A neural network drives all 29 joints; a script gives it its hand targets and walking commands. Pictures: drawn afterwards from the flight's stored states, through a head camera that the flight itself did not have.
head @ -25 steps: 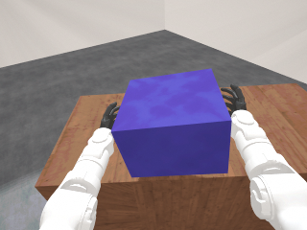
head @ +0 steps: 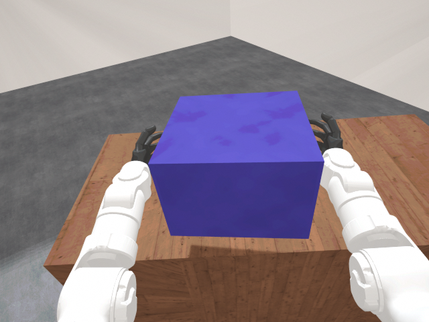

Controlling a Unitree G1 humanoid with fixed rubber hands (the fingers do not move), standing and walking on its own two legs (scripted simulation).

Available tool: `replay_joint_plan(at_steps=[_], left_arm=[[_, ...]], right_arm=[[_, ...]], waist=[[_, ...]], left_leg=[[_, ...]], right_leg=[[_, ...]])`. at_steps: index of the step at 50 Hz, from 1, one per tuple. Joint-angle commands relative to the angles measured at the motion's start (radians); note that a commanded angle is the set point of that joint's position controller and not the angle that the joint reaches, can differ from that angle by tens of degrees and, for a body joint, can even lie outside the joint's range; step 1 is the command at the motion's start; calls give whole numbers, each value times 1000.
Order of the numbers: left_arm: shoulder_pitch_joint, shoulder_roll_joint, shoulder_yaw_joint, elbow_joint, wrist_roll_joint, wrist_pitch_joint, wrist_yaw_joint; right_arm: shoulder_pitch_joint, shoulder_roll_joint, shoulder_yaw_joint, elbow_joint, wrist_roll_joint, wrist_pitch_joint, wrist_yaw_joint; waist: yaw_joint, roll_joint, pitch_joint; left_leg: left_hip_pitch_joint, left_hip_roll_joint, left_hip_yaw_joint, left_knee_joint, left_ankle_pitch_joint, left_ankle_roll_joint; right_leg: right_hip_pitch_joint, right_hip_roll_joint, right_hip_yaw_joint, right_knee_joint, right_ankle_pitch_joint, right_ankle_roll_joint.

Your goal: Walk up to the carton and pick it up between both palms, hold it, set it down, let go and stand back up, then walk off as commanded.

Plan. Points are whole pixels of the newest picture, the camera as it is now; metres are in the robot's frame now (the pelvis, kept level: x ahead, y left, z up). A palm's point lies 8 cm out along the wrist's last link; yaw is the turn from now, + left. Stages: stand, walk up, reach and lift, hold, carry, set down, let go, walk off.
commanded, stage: reach and lift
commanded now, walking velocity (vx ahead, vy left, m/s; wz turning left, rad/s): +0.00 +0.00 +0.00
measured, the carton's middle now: (237, 159) +0.43 -0.03 +0.11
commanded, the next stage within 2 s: hold in 0.84 s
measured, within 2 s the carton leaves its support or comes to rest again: neither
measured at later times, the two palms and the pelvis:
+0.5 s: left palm (128, 166) +0.37 +0.18 +0.16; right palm (322, 150) +0.38 -0.18 +0.16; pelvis +0.00 +0.01 +0.00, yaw +0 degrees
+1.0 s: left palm (124, 161) +0.36 +0.18 +0.18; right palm (325, 146) +0.38 -0.18 +0.18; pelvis +0.00 +0.01 +0.00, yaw +0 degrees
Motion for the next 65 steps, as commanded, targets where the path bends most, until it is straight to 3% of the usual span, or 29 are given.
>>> replay_joint_plan(at_steps=[1, 3, 6, 11, 14, 15, 17, 19, 20, 23, 28, 29, 30, 32, 33, 37, 39, 42, 46, 48, 49, 51, 53, 54, 61, 65], left_arm=[[-747, -560, -142, -429, 13, -46, -126], [-737, -560, -139, -421, 37, -22, -139], [-722, -609, -197, -493, 14, -6, -137], [-764, -616, -246, -578, -3, 10, -120], [-758, -614, -246, -535, 11, 38, -121], [-784, -628, -268, -547, 9, 44, -121], [-785, -629, -268, -541, 7, 56, -116], [-794, -635, -269, -558, 10, 63, -112], [-820, -647, -288, -568, -2, 63, -108], [-819, -649, -299, -590, -5, 72, -103], [-762, -629, -247, -520, 27, 97, -113], [-786, -635, -272, -552, 12, 96, -114], [-789, -632, -262, -555, 19, 98, -116], [-818, -649, -297, -644, -8, 91, -109], [-794, -652, -305, -653, -17, 92, -104], [-752, -640, -279, -581, 1, 119, -115], [-753, -638, -288, -620, -5, 120, -115], [-773, -645, -309, -694, -8, 133, -117], [-738, -660, -335, -692, -20, 158, -118], [-714, -649, -320, -670, -11, 172, -124], [-706, -627, -279, -617, 18, 182, -130], [-695, -624, -264, -604, 34, 194, -143], [-748, -635, -274, -654, 10, 193, -145], [-778, -648, -310, -709, -10, 187, -140], [-806, -654, -298, -662, -11, 209, -129], [-869, -643, -278, -632, -18, 207, -130]], right_arm=[[-763, 791, 443, -581, 108, 22, 204], [-747, 767, 421, -549, 96, 31, 205], [-767, 760, 434, -640, 107, 23, 205], [-782, 768, 452, -688, 105, 32, 213], [-765, 739, 414, -639, 85, 43, 219], [-766, 725, 387, -605, 83, 44, 221], [-764, 717, 378, -583, 79, 51, 232], [-778, 717, 383, -582, 90, 50, 238], [-810, 711, 372, -592, 89, 43, 242], [-804, 707, 369, -597, 89, 41, 247], [-817, 701, 373, -583, 80, 52, 246], [-812, 698, 362, -591, 82, 50, 246], [-809, 706, 363, -576, 80, 55, 247], [-808, 726, 383, -633, 105, 50, 245], [-808, 722, 399, -673, 114, 51, 242], [-822, 712, 393, -673, 106, 65, 231], [-801, 723, 410, -689, 118, 76, 229], [-778, 714, 415, -702, 137, 92, 222], [-795, 697, 420, -779, 149, 109, 215], [-796, 690, 418, -785, 142, 120, 210], [-776, 685, 405, -716, 135, 138, 207], [-765, 681, 391, -697, 133, 149, 209], [-812, 701, 397, -749, 144, 150, 213], [-805, 712, 400, -762, 147, 151, 211], [-863, 705, 381, -751, 148, 165, 233], [-856, 714, 337, -666, 109, 179, 244]], waist=[[69, -180, -420], [72, -162, -379], [58, -136, -419], [53, -132, -427], [44, -111, -346], [26, -70, -338], [27, -76, -326], [35, -57, -338], [23, -35, -352], [20, -39, -369], [38, -87, -307], [21, -76, -321], [29, -74, -315], [24, -49, -408], [27, -66, -418], [34, -93, -361], [31, -99, -386], [20, -60, -396], [9, -70, -395], [9, -84, -369], [17, -89, -300], [17, -98, -259], [21, -99, -326], [6, -74, -368], [16, -67, -334], [8, -79, -303]], left_leg=[[231, -72, -21, -169, 295, 28], [242, -64, -22, -182, 276, 27], [299, -65, -24, -162, 352, 9], [329, -54, -24, -152, 369, 3], [322, -49, -27, -168, 320, -5], [333, -43, -31, -170, 310, -16], [339, -36, -34, -180, 284, -17], [346, -35, -31, -172, 305, -23], [351, -33, -34, -174, 288, -26], [370, -28, -38, -165, 337, -37], [326, -34, -27, -184, 284, -11], [340, -31, -30, -181, 296, -17], [331, -34, -26, -183, 286, -14], [384, -34, -31, -158, 377, -29], [385, -34, -35, -150, 406, -26], [356, -38, -26, -161, 351, -14], [361, -38, -28, -160, 363, -8], [384, -40, -31, -154, 396, -22], [388, -37, -34, -151, 416, -23], [366, -39, -34, -161, 388, -17], [328, -40, -28, -181, 311, -6], [298, -39, -25, -201, 260, 2], [300, -41, -27, -203, 245, 6], [322, -38, -31, -193, 280, -6], [280, -34, -29, -215, 184, -2], [234, -31, -24, -244, 57, 9]], right_leg=[[507, 64, 11, -173, 386, 73], [482, 63, 5, -182, 341, 66], [475, 75, -8, -181, 370, 52], [428, 80, -11, -189, 341, 47], [378, 83, -20, -207, 262, 36], [353, 81, -22, -214, 228, 26], [327, 86, -27, -217, 183, 21], [333, 83, -22, -222, 188, 17], [309, 84, -25, -221, 163, 13], [315, 87, -32, -223, 185, 11], [344, 84, -25, -231, 182, 16], [336, 85, -29, -226, 190, 17], [346, 82, -28, -225, 186, 16], [352, 88, -28, -218, 243, 17], [361, 92, -23, -217, 267, 18], [369, 87, -20, -228, 260, 20], [385, 89, -15, -220, 287, 23], [393, 88, -16, -218, 297, 19], [386, 90, -11, -225, 310, 19], [390, 89, -10, -234, 297, 16], [385, 82, -1, -243, 254, 17], [393, 77, 1, -244, 226, 15], [407, 77, 2, -240, 215, 16], [405, 81, 0, -232, 244, 12], [365, 79, 2, -241, 152, 4], [332, 71, 4, -251, 56, 2]])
